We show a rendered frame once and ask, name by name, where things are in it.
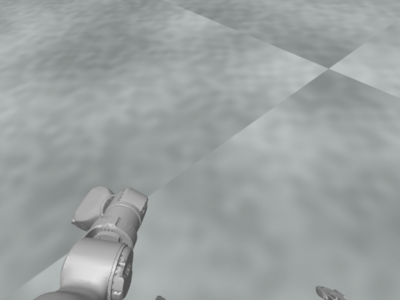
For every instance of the left robot arm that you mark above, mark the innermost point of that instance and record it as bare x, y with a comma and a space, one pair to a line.
99, 265

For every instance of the right robot hand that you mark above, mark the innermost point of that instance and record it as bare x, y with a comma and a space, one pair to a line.
329, 294

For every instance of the left robot hand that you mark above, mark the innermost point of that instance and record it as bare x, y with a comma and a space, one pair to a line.
88, 210

